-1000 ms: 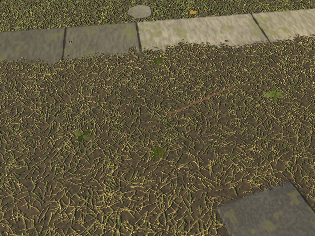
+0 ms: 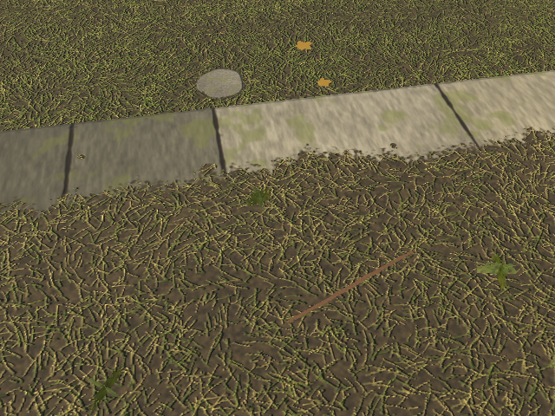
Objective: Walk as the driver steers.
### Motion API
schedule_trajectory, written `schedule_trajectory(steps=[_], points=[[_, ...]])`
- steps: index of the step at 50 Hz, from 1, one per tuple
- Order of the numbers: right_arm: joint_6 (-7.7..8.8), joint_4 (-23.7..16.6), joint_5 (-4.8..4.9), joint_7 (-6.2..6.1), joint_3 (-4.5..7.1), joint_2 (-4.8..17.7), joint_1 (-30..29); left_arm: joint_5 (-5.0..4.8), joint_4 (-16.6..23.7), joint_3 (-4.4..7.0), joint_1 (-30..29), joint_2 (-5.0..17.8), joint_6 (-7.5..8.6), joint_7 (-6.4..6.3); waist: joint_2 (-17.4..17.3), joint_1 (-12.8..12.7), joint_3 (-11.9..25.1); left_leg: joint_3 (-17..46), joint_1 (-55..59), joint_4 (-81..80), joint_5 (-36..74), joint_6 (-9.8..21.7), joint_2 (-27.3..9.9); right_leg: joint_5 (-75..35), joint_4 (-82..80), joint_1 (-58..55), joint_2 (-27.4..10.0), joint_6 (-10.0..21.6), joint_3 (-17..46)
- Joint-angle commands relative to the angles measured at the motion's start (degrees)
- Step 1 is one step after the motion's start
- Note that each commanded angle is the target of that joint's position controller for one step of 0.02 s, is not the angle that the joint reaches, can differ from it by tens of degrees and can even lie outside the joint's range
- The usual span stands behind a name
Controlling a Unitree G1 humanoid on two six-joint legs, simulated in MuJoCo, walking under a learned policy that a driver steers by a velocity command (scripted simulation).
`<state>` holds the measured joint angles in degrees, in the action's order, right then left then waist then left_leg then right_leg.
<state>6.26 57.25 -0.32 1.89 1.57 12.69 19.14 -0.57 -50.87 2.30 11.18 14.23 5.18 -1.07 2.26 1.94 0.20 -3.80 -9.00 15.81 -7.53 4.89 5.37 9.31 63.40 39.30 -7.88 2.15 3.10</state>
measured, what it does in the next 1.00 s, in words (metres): walks ahead: right foot, then left foot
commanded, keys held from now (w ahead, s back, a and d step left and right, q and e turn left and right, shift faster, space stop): w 0.82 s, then w+q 0.18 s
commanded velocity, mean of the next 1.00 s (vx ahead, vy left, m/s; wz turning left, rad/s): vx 0.50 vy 0.00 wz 0.03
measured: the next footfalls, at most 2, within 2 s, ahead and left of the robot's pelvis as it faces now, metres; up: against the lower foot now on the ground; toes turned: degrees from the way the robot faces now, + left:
right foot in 0.30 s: +0.34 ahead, -0.17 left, +0.00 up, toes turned -2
left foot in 0.86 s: +0.65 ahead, +0.07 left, +0.00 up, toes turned +3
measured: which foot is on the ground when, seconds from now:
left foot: down 0.00-0.30, up 0.32-0.84, down 0.86-1.00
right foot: up 0.00-0.28, down 0.30-0.88, up 0.90-1.00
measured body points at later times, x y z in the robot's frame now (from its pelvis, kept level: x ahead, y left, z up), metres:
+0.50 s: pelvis +0.28 -0.08 +0.00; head +0.30 -0.10 +0.45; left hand +0.33 +0.18 -0.13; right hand +0.37 -0.35 -0.13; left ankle +0.28 +0.08 -0.66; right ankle +0.30 -0.16 -0.75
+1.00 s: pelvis +0.55 -0.01 -0.01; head +0.58 +0.01 +0.44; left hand +0.59 +0.26 -0.15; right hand +0.66 -0.27 -0.13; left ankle +0.61 +0.07 -0.75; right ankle +0.47 -0.16 -0.65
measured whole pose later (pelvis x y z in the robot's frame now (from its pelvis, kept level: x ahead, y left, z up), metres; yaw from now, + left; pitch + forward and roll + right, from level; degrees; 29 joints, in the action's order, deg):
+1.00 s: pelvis +0.55 -0.01 -0.01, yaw +4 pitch +2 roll +0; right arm 5.0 51.5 0.2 2.2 3.3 14.3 11.1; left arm -0.6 -54.0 2.9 15.5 14.9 6.6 -0.2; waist 1.4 0.4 -1.7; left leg -1.4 -20.0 26.2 -7.7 4.1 3.2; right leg 19.7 67.1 24.4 -3.0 2.3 1.4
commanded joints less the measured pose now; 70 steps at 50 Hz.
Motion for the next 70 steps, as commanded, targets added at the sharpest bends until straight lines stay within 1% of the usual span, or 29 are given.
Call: schedule_trajectory(steps=[1, 10, 12, 14, 15, 16, 17, 18, 20, 22, 26, 32, 37, 40, 42, 43, 44, 45, 46, 47, 48, 49, 52, 55, 61, 65, 68, 69, 70], points=[[0.79, -3.2, 0.20, -1.22, 1.29, 8.0, -1.9, 0.54, 2.5, 0.73, 0.9, 2.5, 0.07, -0.16, -4.0, -2.3, -3.3, 11.6, -4.9, -10.7, 5.0, 9.5, -16.2, -9.5, -9.1, 1.3, -1.8, -1.2, 0.2], [-1.19, -0.4, 1.45, -2.13, 1.91, 9.8, 6.3, -0.71, 7.8, 0.09, -14.3, 2.4, 1.27, 2.50, -5.2, 2.6, -5.3, 10.3, 9.2, -5.6, 4.8, 6.6, -19.2, -9.8, -32.0, -0.6, 2.5, -0.2, -2.4], [-1.77, -0.5, 1.51, -2.25, 2.29, 10.6, 5.4, -0.71, 7.9, 0.55, -12.2, 3.8, 1.76, 3.00, -6.3, 0.6, -4.1, 10.7, 11.2, -2.0, 9.9, 5.6, -20.3, -5.3, -34.2, -5.3, 3.8, 1.4, -3.2], [-2.34, -1.2, 1.02, -2.21, 1.89, 9.8, 3.2, -0.59, 4.1, 2.75, 1.1, 7.7, 2.07, 2.73, -6.0, -6.2, 3.7, 7.0, 8.7, 13.3, 27.0, 3.3, -16.0, -4.2, -36.1, -23.6, 7.3, 4.1, -5.8], [-2.20, -2.9, 0.05, -2.19, 0.79, 7.6, 2.9, 0.02, 1.6, 4.22, 13.0, 12.6, 2.08, 2.23, -0.7, -10.4, 13.0, 3.6, -2.5, 31.6, 18.0, 1.0, -12.3, -5.5, -34.9, -41.9, -2.1, 8.2, 4.6], [-0.73, -3.3, 0.36, -1.49, -1.49, -0.4, 9.9, 0.49, 0.0, 5.32, 17.9, 17.5, 1.63, 2.49, 15.6, -7.3, 20.3, 2.5, -26.7, 52.1, -15.6, -2.9, -1.6, 3.9, -41.1, -62.5, -14.9, 17.5, 31.7], [0.78, -2.4, 1.77, -1.30, -0.26, 5.4, 7.8, 0.34, 0.3, 3.68, 17.3, 11.2, 1.71, 2.54, 11.2, -8.6, 20.6, 11.0, -33.6, 60.5, -23.6, -1.9, -3.5, 8.1, -45.9, -62.3, -15.0, 16.9, 38.6], [1.62, -4.3, 2.96, -1.16, 0.83, 9.5, 2.0, 0.18, 1.4, 2.71, 11.6, 8.5, 1.81, 2.38, 7.7, -7.6, 12.0, 10.5, -37.1, 61.7, -19.0, -0.8, -6.7, 4.4, -46.3, -54.9, -13.1, 13.8, 29.5], [1.32, -5.4, 1.78, -1.86, 1.25, 8.8, -3.1, 0.51, 3.1, 1.56, 3.3, 5.3, 1.66, 2.69, 0.1, -4.2, 4.7, 8.2, -32.5, 55.6, -10.3, -1.1, -11.5, -6.5, -49.4, -39.6, -8.5, 11.5, 16.7], [-0.27, -5.2, 1.29, -1.95, 1.41, 6.4, -1.2, 1.02, 2.2, 1.03, 2.8, 3.5, 1.87, 3.15, 1.6, -1.5, 3.0, 8.1, -26.8, 51.2, -6.9, -1.4, -13.3, -10.0, -52.7, -33.2, -5.6, 10.5, 11.1], [-1.73, -6.7, 0.82, -2.23, 1.60, 5.2, -5.0, 0.81, -0.1, 1.83, 6.3, 6.3, 1.98, 2.32, 0.4, -1.0, -0.4, 7.1, -31.0, 42.9, -0.8, -3.2, -13.8, -15.6, -55.9, -31.5, -5.1, 11.6, 5.9], [-1.23, -10.2, 0.91, -1.56, 1.33, 4.0, -17.4, 0.14, -2.3, 1.90, 11.0, 7.3, 1.09, 1.02, 1.0, -4.4, -3.1, 4.8, -30.7, 23.5, 13.3, -3.7, -11.7, -12.4, -57.5, -33.6, -3.0, 9.2, 0.8], [-0.63, -13.0, 1.52, -0.19, 1.08, 4.3, -24.5, -0.34, -4.9, 2.26, 14.8, 7.8, 0.08, 0.64, 1.4, -6.1, -5.7, 4.5, -32.0, 16.3, 10.6, -2.3, -10.6, -11.8, -54.8, -41.6, -6.2, 8.7, 1.0], [-0.02, -13.4, 1.56, 0.61, 1.59, 5.8, -23.0, -0.50, -5.2, 2.81, 13.6, 8.8, -0.67, 0.30, 2.3, -4.0, -4.2, 3.4, -26.7, 13.8, 4.6, -0.3, -9.0, -19.6, -50.2, -44.7, -7.6, 7.4, 1.0], [0.06, -10.0, 1.44, 0.39, 3.46, 9.0, -11.4, -0.23, -4.5, 2.80, 10.7, 9.0, -1.27, 0.20, 3.0, 2.3, 2.8, -0.3, -10.5, 12.7, 3.6, 2.0, -4.9, -36.9, -37.3, -43.2, -4.5, 5.4, -2.5], [-0.11, -6.9, 1.27, 0.01, 4.89, 12.3, -0.9, 0.41, -3.6, 2.19, 10.4, 7.6, -1.35, 0.08, 0.5, 6.1, 9.8, 3.9, 5.6, 14.5, 5.2, 4.5, -8.2, -32.6, -23.4, -34.8, -1.3, 3.3, -5.4], [-0.57, -5.4, 0.36, -0.23, 6.32, 18.0, 7.1, 0.90, -2.7, 0.40, 16.8, 1.9, -0.27, 0.77, -12.7, 4.7, 18.5, 29.6, 29.1, 12.1, -2.5, 13.9, -22.4, -10.1, 0.0, -11.0, 7.3, -1.2, -7.3], [-0.81, -5.3, 1.09, 0.00, 5.28, 15.3, 7.2, 0.62, -3.2, 0.02, 16.2, 1.6, 1.52, 1.20, -17.3, 4.4, 22.0, 47.7, 33.1, 1.7, -8.1, 16.5, -26.5, 22.0, 10.4, -0.5, 11.2, -1.4, 0.0], [-0.70, -6.1, 1.46, 0.07, 4.23, 12.0, 2.6, -0.93, -1.5, 1.25, 11.2, 6.4, 2.82, 1.59, -14.0, 3.9, 14.6, 41.9, 27.6, 0.9, -10.9, 13.3, -24.4, 20.0, 14.9, 5.4, 7.4, 0.0, 2.7], [-0.70, -7.9, 1.25, 0.03, 3.65, 9.9, -2.7, -1.51, 0.0, 1.36, 6.4, 7.4, 3.45, 1.44, -9.3, 2.6, 8.5, 34.0, 18.6, 0.1, -7.2, 11.4, -22.3, 14.7, 13.0, 5.7, 4.6, 0.9, 1.5], [-0.76, -8.6, 0.65, 0.35, 2.96, 7.9, -6.5, -0.42, 0.5, 1.79, 3.2, 7.4, 3.32, 0.86, -3.6, 0.8, 3.7, 27.5, 8.9, -1.7, -1.1, 9.6, -19.4, 10.0, 8.7, 2.7, 2.4, 1.2, 0.5], [-0.56, -9.1, 0.04, 0.28, 2.71, 7.3, -8.2, 0.15, 0.8, 2.15, 4.6, 6.7, 2.82, 0.49, -5.7, -1.7, 3.2, 24.9, 3.4, -3.0, 2.8, 9.8, -18.5, 7.4, 4.8, -1.4, 0.8, 0.9, 1.1], [-0.42, -8.8, 0.53, -0.27, 2.98, 8.2, -6.8, 0.83, 1.5, 2.27, 5.0, 4.7, 1.16, -0.10, -6.0, -3.5, 1.7, 20.6, -3.4, -6.3, 5.2, 10.6, -15.7, 5.1, -2.5, -6.0, 0.7, -1.0, 0.4], [-0.38, -8.2, 0.90, -1.65, 3.63, 10.4, -2.7, 1.15, 4.5, 2.43, -2.6, 4.8, 0.67, -0.58, -5.3, -1.7, -0.8, 19.4, -3.9, -7.6, 5.7, 10.3, -15.2, -3.6, -14.0, -2.3, 1.7, -3.1, 0.3], [-1.37, -7.1, 1.63, -2.80, 3.78, 10.4, 2.8, 0.20, 8.1, 1.74, -14.4, 3.7, 1.57, 0.84, -6.9, 2.1, -2.2, 18.9, -2.9, -5.2, 1.7, 7.4, -13.3, -14.7, -31.7, -7.1, 5.8, -3.7, 0.1], [-2.27, -7.1, 1.92, -3.27, 4.17, 10.8, 4.0, -0.21, 10.0, 1.96, -16.9, 5.7, 2.68, 1.83, -7.4, 1.9, -2.1, 23.9, 1.9, 0.4, 1.0, 6.6, -15.2, -10.3, -37.3, -10.6, 6.8, -3.2, 1.4], [-2.75, -8.8, 1.59, -3.34, 4.08, 9.7, 1.6, 0.10, 7.7, 3.40, -6.6, 9.0, 3.49, 1.46, -8.5, -3.7, 2.8, 24.9, 0.6, 10.4, 7.2, 4.1, -12.0, -5.5, -40.8, -26.2, 6.8, -0.4, 0.4], [-2.53, -10.3, 0.94, -3.02, 3.06, 6.9, 0.1, 0.93, 6.4, 4.34, 2.8, 12.0, 3.67, 1.01, -4.6, -8.0, 10.4, 20.9, -6.1, 24.6, 4.1, 2.2, -8.3, -4.3, -38.8, -40.8, -0.9, 3.1, 6.7], [-1.67, -11.8, 1.90, -2.85, 1.81, 2.5, 6.8, 1.58, 5.2, 5.77, 10.0, 17.4, 2.82, 0.73, 11.4, -6.7, 19.1, 12.3, -26.1, 43.7, -14.5, -2.0, -0.1, 2.0, -41.0, -62.3, -14.5, 11.7, 28.3]])
Keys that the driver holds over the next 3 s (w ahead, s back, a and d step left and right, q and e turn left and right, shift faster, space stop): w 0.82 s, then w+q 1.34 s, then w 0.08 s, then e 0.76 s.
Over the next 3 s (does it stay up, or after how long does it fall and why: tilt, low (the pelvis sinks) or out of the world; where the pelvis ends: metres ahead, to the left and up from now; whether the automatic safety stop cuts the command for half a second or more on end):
stays up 1.28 0.34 0.00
